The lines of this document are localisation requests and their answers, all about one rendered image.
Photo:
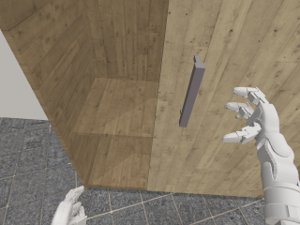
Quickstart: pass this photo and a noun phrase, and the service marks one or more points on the robot right hand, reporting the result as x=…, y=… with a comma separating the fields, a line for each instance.
x=265, y=116

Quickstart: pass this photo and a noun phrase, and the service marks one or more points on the handle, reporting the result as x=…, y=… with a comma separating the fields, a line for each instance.
x=192, y=91

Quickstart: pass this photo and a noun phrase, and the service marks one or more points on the robot left hand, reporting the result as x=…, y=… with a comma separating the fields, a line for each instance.
x=65, y=211

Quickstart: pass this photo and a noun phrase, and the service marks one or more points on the robot right forearm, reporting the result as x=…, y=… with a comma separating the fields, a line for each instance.
x=280, y=180

